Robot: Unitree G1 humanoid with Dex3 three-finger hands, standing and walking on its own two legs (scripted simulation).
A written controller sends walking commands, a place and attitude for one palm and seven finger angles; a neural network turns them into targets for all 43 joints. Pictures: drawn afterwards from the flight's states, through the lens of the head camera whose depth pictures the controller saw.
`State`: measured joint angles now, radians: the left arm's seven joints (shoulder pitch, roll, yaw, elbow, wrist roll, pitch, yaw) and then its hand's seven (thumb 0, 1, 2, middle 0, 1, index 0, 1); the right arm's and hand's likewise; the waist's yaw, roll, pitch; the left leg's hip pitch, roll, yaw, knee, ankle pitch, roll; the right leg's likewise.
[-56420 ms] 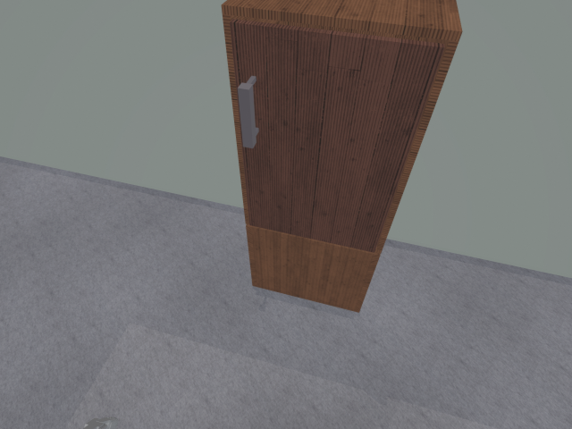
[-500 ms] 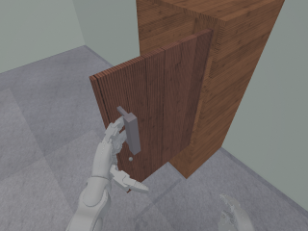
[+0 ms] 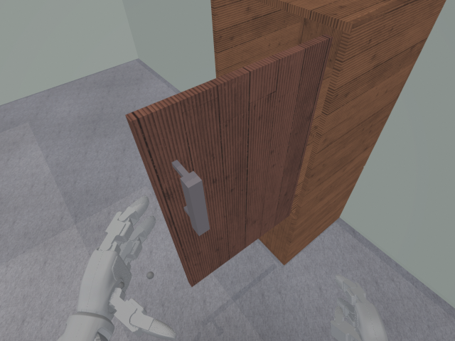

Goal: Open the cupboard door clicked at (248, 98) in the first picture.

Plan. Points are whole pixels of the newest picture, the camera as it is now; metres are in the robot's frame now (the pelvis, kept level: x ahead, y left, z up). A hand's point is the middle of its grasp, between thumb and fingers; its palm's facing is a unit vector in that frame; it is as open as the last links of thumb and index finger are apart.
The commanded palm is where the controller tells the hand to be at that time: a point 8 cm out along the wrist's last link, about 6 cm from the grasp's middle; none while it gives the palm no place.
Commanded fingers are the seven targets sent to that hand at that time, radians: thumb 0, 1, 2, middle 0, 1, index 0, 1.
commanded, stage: slide the hand sideways off the handle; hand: left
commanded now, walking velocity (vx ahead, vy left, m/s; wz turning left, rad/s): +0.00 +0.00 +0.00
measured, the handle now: (189, 198) +0.33 +0.10 +0.10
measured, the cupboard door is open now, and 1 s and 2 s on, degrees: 89 89 89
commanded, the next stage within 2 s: draw the hand back to the body in 0.14 s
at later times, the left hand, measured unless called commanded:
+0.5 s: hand (122, 276) +0.18 +0.16 +0.11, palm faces +0.00 -1.00 -0.07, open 16.3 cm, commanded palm +0.15 +0.22 +0.12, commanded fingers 0.00 -0.50 0.30 -0.15 -0.30 -0.15 -0.30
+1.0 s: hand (66, 262) +0.19 +0.23 +0.14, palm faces +0.28 -0.90 -0.32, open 14.3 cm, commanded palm +0.15 +0.28 +0.16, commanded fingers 0.00 0.17 0.58 -0.17 -0.30 -0.17 -0.30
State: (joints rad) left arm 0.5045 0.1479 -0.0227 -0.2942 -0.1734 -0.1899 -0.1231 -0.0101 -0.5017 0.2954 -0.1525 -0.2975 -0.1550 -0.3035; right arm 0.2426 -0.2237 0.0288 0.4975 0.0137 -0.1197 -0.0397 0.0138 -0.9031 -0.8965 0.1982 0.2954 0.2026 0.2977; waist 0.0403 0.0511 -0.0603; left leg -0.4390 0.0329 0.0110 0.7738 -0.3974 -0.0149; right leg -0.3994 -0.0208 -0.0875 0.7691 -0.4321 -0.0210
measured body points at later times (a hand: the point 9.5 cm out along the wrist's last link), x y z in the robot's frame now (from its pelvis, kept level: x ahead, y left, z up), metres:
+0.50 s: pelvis -0.01 +0.01 +0.00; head -0.02 -0.01 +0.45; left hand +0.18 +0.22 +0.12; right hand +0.17 -0.21 -0.07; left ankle +0.00 +0.13 -0.71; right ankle -0.02 -0.10 -0.71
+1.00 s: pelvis +0.00 +0.02 +0.02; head -0.01 +0.01 +0.47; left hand +0.17 +0.28 +0.16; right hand +0.19 -0.19 -0.05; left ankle +0.00 +0.13 -0.71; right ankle -0.02 -0.10 -0.71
